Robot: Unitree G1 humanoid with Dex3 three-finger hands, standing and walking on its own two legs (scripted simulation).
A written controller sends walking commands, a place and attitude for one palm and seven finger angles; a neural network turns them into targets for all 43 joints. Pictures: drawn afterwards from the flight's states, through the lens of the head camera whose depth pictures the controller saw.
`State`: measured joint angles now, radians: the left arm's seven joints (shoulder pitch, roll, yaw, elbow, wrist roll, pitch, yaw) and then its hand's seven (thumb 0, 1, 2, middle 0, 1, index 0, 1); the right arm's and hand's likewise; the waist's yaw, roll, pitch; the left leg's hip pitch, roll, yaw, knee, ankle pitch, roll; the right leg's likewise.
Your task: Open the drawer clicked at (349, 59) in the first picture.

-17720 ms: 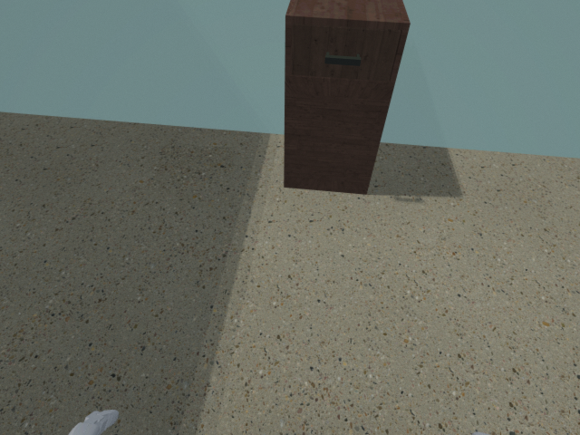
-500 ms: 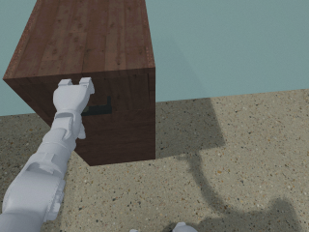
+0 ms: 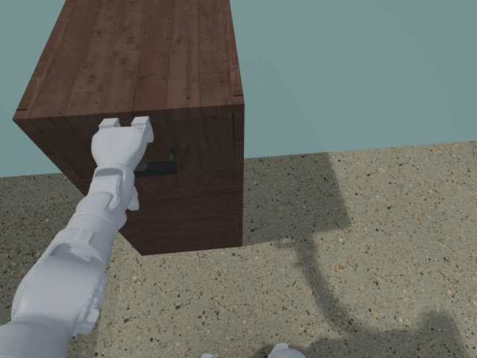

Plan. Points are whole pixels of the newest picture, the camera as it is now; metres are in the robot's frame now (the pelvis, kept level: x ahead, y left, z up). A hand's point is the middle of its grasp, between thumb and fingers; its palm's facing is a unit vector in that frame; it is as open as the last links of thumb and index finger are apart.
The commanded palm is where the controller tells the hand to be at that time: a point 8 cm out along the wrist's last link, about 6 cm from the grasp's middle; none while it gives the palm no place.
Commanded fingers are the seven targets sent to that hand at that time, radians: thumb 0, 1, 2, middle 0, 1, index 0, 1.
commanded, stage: re-aim the fingers above the handle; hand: left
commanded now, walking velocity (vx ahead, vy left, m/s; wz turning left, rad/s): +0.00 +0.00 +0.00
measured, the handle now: (146, 161) +0.51 +0.19 -0.04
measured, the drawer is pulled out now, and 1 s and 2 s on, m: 0.00 0.00 0.00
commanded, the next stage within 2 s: lower the fingers behind the handle in 0.52 s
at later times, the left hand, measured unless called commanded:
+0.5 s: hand (132, 162) +0.46 +0.19 +0.02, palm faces -0.06 +0.00 -1.00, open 13.5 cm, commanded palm +0.46 +0.17 +0.08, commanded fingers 0.00 -0.50 0.30 -0.30 -1.20 -0.30 -1.20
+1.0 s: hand (134, 163) +0.46 +0.19 +0.01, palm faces +0.00 +0.02 -1.00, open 13.6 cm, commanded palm +0.45 +0.17 +0.05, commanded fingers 0.00 -0.50 0.30 -0.30 -1.20 -0.30 -1.20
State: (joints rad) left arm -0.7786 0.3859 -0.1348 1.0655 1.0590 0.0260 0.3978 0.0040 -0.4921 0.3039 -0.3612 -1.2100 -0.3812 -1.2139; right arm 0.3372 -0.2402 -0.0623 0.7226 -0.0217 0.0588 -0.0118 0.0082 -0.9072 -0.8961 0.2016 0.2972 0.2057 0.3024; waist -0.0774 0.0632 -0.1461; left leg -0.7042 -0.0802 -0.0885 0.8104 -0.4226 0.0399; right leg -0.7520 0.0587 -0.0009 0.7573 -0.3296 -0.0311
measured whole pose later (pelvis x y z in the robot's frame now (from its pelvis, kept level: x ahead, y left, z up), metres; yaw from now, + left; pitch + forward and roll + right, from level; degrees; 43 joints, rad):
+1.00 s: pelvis -0.01 -0.01 -0.01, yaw +0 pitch +20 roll -1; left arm -0.85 0.36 -0.15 1.14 1.07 0.07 0.46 0.00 -0.49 0.30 -0.34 -1.23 -0.35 -1.25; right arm 0.32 -0.23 -0.05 0.74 -0.02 0.03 0.00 0.01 -0.91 -0.90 0.20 0.30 0.21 0.30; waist -0.08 0.05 -0.17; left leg -0.78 -0.08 -0.09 0.87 -0.43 0.03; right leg -0.83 0.06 -0.01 0.82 -0.34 -0.04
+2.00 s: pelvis -0.07 -0.01 -0.06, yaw +0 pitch +26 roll -1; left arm -1.01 0.47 -0.14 1.22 1.03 0.11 0.31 0.00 -0.49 0.30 -0.32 -1.20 -0.27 -1.31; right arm 0.33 -0.26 0.00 0.70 -0.01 -0.05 -0.04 0.01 -0.91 -0.90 0.20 0.30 0.21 0.30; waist -0.18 0.05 -0.16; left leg -1.15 -0.08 -0.06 1.15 -0.45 0.02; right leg -1.20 0.06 -0.01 1.09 -0.34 -0.04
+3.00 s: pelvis -0.01 -0.01 -0.04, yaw -1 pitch +26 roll -1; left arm -0.80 0.38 -0.06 1.16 1.09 0.04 0.51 0.01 0.71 0.82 -0.41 -1.34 -0.39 -1.34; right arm 0.30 -0.23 -0.04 0.74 -0.04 0.02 0.01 0.01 -0.91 -0.90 0.20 0.30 0.21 0.30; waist -0.13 0.06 -0.19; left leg -0.97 -0.06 -0.06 1.02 -0.50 0.02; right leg -1.03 0.07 -0.01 0.97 -0.39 -0.04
